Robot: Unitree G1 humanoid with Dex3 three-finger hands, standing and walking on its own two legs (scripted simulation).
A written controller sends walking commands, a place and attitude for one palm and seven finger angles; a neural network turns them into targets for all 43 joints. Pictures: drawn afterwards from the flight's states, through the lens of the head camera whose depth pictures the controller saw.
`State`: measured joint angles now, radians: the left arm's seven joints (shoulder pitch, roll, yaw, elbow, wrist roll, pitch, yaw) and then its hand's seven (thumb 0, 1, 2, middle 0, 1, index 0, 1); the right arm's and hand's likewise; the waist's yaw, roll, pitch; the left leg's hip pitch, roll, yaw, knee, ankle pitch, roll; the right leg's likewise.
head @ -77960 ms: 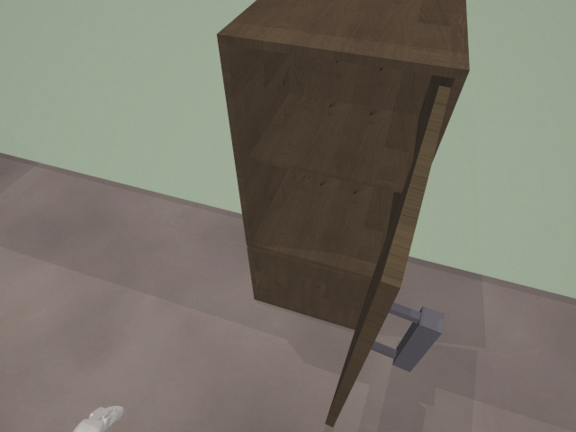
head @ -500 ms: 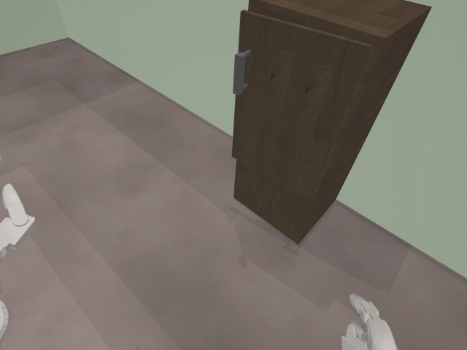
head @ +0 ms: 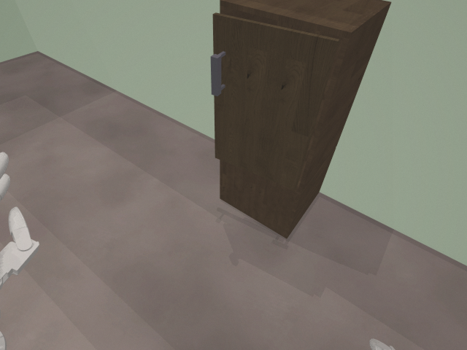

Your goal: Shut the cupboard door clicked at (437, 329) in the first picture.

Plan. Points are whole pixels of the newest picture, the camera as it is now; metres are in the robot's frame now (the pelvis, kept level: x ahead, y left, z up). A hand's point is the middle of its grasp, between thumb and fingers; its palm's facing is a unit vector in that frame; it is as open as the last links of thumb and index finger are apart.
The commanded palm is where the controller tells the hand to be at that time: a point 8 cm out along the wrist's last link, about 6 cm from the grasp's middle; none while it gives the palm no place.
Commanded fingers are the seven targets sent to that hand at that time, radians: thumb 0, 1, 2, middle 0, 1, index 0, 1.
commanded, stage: stop stepping back and stand still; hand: left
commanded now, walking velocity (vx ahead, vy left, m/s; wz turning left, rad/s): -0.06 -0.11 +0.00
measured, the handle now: (219, 73) +0.94 +0.09 +0.04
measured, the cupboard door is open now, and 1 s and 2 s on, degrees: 7 7 7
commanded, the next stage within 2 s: let the arm hang, fingers relaxed in 0.64 s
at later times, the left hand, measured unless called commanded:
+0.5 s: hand (57, 228) +0.23 +0.25 +0.15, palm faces +0.41 -0.80 -0.44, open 7.4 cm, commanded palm +0.18 +0.29 +0.19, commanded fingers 0.00 0.90 0.90 -0.20 -0.30 -0.20 -0.30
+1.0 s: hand out of the picture +0.12 +0.19 -0.13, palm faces -0.05 -0.97 -0.23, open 7.4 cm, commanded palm none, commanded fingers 0.00 0.90 0.90 -0.20 -0.30 -0.20 -0.30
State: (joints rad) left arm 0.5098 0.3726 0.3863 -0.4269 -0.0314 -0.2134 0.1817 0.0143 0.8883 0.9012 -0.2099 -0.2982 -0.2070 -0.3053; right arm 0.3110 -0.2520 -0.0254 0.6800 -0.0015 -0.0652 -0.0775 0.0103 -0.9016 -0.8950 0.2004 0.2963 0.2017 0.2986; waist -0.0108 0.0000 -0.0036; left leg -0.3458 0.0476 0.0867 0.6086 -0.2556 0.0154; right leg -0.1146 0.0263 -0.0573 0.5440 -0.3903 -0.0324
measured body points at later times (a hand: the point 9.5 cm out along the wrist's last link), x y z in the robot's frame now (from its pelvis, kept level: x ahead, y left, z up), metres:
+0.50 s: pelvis +0.03 -0.01 +0.01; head +0.04 -0.01 +0.46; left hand +0.21 +0.29 +0.18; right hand +0.19 -0.24 -0.08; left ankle +0.07 +0.11 -0.73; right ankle -0.03 -0.10 -0.73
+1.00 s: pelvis +0.01 +0.01 +0.00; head +0.03 +0.00 +0.45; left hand +0.13 +0.24 -0.11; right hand +0.12 -0.24 -0.13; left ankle +0.07 +0.11 -0.73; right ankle -0.03 -0.10 -0.73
